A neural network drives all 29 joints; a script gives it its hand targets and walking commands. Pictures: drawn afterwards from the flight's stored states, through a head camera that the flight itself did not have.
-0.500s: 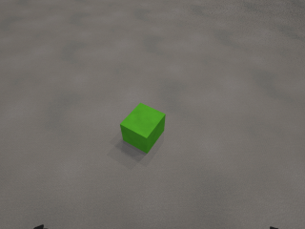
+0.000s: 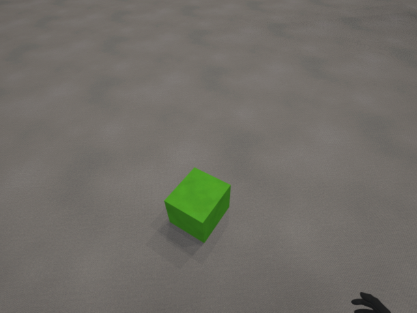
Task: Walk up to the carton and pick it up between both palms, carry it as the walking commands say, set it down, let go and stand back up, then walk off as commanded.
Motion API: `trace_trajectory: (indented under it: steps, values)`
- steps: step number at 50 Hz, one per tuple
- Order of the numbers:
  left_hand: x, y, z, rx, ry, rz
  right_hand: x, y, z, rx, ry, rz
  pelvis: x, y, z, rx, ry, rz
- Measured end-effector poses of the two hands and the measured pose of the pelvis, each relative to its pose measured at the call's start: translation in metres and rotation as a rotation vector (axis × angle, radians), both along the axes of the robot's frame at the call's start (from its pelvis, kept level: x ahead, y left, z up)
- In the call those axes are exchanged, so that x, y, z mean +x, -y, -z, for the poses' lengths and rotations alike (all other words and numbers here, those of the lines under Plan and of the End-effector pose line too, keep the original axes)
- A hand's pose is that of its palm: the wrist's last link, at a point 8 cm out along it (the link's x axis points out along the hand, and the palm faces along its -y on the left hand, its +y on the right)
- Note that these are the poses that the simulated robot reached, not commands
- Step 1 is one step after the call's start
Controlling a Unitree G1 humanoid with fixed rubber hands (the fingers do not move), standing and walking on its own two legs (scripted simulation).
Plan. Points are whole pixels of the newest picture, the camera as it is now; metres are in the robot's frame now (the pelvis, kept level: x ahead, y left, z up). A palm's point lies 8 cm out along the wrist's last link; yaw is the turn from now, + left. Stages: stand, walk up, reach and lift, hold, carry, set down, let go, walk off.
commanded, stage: walk up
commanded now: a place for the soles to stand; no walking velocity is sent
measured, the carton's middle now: (199, 204) +0.78 +0.06 -0.65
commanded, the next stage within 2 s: none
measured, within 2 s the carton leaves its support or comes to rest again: neither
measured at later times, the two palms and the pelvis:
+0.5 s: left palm (46, 300) +0.19 +0.33 -0.07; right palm (359, 298) +0.18 -0.30 -0.11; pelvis +0.10 +0.01 -0.01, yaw +0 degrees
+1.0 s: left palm (48, 290) +0.21 +0.34 -0.07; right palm (350, 271) +0.23 -0.30 -0.10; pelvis +0.11 +0.02 -0.01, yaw -1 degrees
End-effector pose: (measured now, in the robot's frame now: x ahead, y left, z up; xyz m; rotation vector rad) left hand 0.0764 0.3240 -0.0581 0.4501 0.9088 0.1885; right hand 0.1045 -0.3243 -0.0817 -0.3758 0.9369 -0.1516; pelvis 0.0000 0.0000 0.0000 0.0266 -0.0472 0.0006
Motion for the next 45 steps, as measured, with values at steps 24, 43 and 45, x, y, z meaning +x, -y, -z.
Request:
trace_trajectory:
  steps: [24,43,45]
  values:
    - [0.106,-0.008,0.012,0.022,-0.013,-0.019,0.068,-0.02,0.027,0.012,-0.104,0.065,0.095,-0.009,0.01,-0.02,-0.037,0.009]
    - [0.136,-0.013,0.016,0.016,-0.019,-0.013,0.125,-0.021,0.014,-0.021,-0.039,0.041,0.116,-0.015,0.009,-0.026,-0.07,0.01]
    - [0.134,-0.013,0.016,0.016,-0.015,-0.012,0.126,-0.021,0.013,-0.022,-0.03,0.041,0.113,-0.016,0.009,-0.027,-0.066,0.011]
